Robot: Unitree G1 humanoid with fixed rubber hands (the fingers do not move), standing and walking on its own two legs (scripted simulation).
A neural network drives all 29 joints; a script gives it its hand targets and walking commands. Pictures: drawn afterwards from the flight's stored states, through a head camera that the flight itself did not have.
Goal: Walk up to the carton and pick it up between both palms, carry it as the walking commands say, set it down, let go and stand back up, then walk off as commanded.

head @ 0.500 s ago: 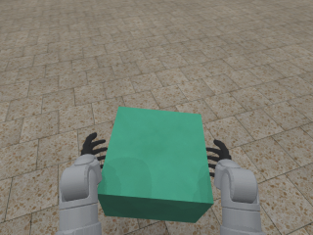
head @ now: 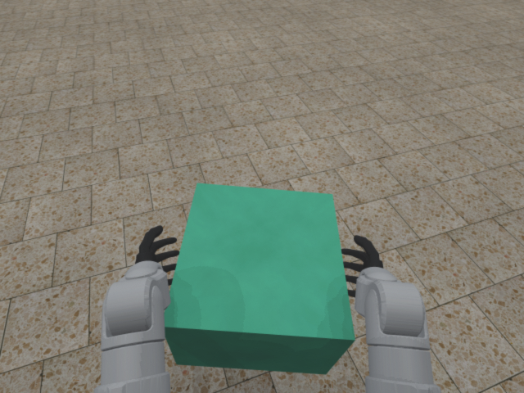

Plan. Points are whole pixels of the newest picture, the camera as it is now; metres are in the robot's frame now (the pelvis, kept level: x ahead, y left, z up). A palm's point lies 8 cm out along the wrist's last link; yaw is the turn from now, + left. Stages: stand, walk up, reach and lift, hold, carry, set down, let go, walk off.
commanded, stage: carry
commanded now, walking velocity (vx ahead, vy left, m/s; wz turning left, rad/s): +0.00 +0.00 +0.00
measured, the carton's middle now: (258, 274) +0.32 +0.00 -0.02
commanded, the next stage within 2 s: hold in 0.88 s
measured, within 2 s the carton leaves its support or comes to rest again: neither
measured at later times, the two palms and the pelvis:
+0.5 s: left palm (132, 275) +0.28 +0.19 +0.06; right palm (355, 282) +0.27 -0.14 +0.05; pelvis +0.00 +0.02 +0.00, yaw +0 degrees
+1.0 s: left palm (135, 294) +0.27 +0.19 +0.03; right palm (349, 298) +0.26 -0.13 +0.02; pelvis -0.01 +0.03 +0.01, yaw -2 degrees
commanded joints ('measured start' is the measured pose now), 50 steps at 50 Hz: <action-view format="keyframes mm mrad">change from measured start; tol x16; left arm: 1 -576 -932 -686 -114 -420 -18 -331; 18 -509 -926 -777 -275 -472 -13 -321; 21 -418 -854 -626 -5 -339 -29 -320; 27 -486 -871 -618 8 -353 -68 -324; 31 -572 -906 -748 -255 -450 -82 -321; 36 -491 -843 -592 44 -307 -115 -318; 39 -546 -861 -753 -313 -465 -105 -308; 44 -432 -801 -579 65 -285 -116 -309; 45 -284 -785 -441 432 -141 -217 -333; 50 -708 -928 -697 75 -291 -443 -412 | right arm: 1 -748 843 642 -247 441 -115 369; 18 -658 864 722 -388 486 -108 354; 27 -589 796 553 -81 353 -148 368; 32 -716 844 711 -384 469 -162 362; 36 -597 779 536 -35 311 -210 361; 39 -649 813 697 -403 467 -197 348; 44 -560 745 533 -26 310 -206 359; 45 -446 771 407 381 138 -320 354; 50 -806 976 633 31 246 -538 414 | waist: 1 8 64 -392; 44 9 47 -419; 45 76 9 -90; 50 35 -30 -528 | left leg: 1 174 37 -36 -57 75 81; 18 220 68 -56 -15 355 93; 33 161 40 -68 -98 -17 91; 44 194 54 -55 -79 44 94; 45 299 -174 -118 -128 -37 71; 50 407 -191 -101 -71 180 65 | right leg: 1 98 -131 121 -158 87 -5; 19 154 -125 105 -89 289 15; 43 94 -142 139 -168 59 -7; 45 -1 63 216 -254 42 -5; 50 241 79 229 -221 268 53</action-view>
